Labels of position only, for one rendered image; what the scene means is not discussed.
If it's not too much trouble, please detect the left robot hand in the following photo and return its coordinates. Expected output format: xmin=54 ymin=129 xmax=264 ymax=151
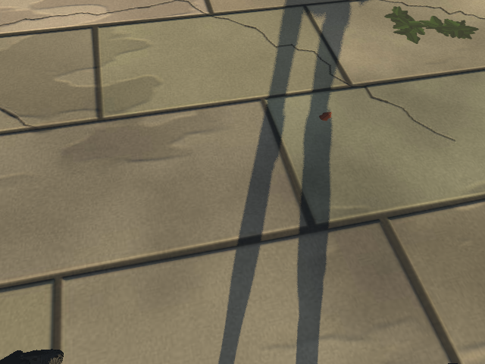
xmin=0 ymin=349 xmax=64 ymax=364

